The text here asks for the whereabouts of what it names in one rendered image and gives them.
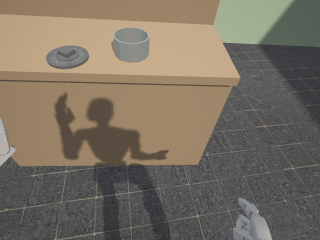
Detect robot left hand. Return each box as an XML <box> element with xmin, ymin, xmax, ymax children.
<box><xmin>0</xmin><ymin>117</ymin><xmax>16</xmax><ymax>166</ymax></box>

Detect pot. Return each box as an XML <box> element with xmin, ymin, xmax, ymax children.
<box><xmin>113</xmin><ymin>27</ymin><xmax>150</xmax><ymax>63</ymax></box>

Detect lid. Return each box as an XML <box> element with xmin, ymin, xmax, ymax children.
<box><xmin>46</xmin><ymin>45</ymin><xmax>89</xmax><ymax>69</ymax></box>

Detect knob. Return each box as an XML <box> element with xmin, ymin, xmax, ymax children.
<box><xmin>57</xmin><ymin>46</ymin><xmax>76</xmax><ymax>57</ymax></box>

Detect table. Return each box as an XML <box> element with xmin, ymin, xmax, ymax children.
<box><xmin>0</xmin><ymin>0</ymin><xmax>241</xmax><ymax>167</ymax></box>

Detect robot right hand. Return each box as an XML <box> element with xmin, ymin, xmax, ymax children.
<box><xmin>233</xmin><ymin>197</ymin><xmax>272</xmax><ymax>240</ymax></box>

